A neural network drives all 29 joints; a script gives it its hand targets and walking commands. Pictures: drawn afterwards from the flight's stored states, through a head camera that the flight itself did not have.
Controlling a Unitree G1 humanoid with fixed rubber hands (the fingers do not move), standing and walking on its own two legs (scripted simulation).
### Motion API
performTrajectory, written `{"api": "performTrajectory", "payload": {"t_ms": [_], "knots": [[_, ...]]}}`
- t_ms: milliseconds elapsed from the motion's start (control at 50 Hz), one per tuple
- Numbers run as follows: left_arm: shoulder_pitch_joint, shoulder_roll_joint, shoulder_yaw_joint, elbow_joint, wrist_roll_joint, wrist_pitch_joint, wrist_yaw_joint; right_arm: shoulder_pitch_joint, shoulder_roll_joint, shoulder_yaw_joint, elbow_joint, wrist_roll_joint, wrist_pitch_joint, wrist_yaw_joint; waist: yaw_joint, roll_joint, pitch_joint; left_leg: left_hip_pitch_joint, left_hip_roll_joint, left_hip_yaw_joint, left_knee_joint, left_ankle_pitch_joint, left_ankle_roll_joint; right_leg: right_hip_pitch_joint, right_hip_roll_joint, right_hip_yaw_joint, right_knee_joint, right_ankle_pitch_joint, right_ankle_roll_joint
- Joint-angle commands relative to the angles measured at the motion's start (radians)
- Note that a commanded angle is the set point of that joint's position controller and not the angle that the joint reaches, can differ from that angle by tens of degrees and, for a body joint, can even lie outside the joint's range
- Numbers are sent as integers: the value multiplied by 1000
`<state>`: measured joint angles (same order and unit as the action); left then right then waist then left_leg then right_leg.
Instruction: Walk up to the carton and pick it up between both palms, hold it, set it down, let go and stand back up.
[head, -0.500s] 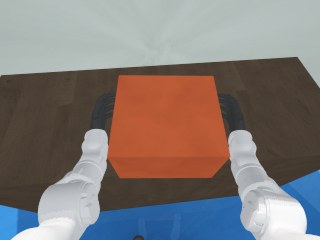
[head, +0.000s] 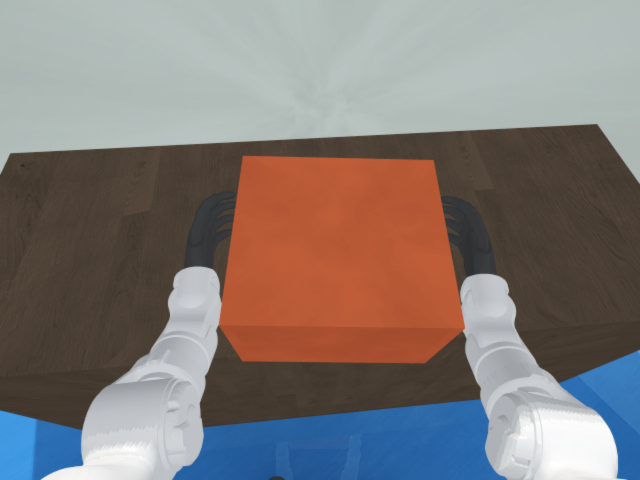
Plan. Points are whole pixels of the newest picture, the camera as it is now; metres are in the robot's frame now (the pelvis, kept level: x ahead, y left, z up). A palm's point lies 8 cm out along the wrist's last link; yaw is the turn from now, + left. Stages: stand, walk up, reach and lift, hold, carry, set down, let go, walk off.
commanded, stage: reach and lift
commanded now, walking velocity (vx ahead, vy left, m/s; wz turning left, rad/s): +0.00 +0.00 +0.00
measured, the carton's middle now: (336, 262) +0.41 -0.01 -0.02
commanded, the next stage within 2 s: none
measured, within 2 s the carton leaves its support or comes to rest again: leaves its support in 0.68 s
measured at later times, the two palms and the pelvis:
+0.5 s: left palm (199, 265) +0.38 +0.18 +0.02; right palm (476, 265) +0.38 -0.18 +0.03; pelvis -0.02 +0.00 +0.00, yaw +0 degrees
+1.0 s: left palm (181, 246) +0.37 +0.18 +0.07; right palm (489, 252) +0.37 -0.18 +0.08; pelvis -0.01 +0.00 +0.00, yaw +1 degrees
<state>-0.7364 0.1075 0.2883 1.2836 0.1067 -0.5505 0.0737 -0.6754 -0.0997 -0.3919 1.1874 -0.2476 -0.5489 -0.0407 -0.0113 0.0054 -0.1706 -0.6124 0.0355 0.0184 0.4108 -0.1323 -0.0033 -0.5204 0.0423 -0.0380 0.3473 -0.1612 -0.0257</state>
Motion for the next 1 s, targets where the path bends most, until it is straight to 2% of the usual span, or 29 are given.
{"api": "performTrajectory", "payload": {"t_ms": [0, 220, 360, 500, 600, 760, 880, 980], "knots": [[-530, -598, -255, -101, 120, -73, -125, -517, 571, 280, -54, -129, -117, 126, 0, 16, -646, 401, -5, 44, 39, 426, -70, 254, -28, -45, 28, 569, 53], [-571, -601, -282, -124, 114, -89, -116, -571, 534, 282, -12, -145, -176, 122, 14, 13, -705, 396, -7, 57, 11, 333, -58, 207, -20, -48, -1, 441, 45], [-608, -604, -327, -141, 69, -74, -112, -597, 531, 309, 3, -120, -157, 120, 12, 12, -744, 386, -11, 51, 9, 284, -48, 186, -16, -41, -3, 396, 42], [-641, -621, -399, -174, -3, -56, -114, -620, 554, 389, -47, -55, -113, 116, 5, 15, -801, 382, -19, 33, 28, 294, -45, 200, -10, -29, 20, 439, 48], [-667, -650, -470, -236, -67, -40, -114, -640, 597, 487, -151, 22, -61, 111, 4, 21, -841, 386, -28, 13, 52, 316, -45, 218, -3, -14, 43, 469, 55], [-658, -731, -626, -474, -168, 24, -96, -606, 681, 696, -435, 188, 87, 97, -13, 33, -846, 451, -39, -44, 90, 391, -50, 231, 10, 15, 61, 472, 57], [-624, -747, -700, -657, -205, 164, -90, -570, 688, 808, -628, 305, 255, 82, -25, 9, -728, 501, -45, -75, 63, 371, -38, 243, 5, 37, 23, 371, 51], [-619, -734, -710, -818, -216, 336, -84, -586, 669, 822, -758, 378, 403, 69, -28, -3, -631, 551, -50, -86, 32, 342, -32, 268, 3, 46, -13, 303, 45]]}}
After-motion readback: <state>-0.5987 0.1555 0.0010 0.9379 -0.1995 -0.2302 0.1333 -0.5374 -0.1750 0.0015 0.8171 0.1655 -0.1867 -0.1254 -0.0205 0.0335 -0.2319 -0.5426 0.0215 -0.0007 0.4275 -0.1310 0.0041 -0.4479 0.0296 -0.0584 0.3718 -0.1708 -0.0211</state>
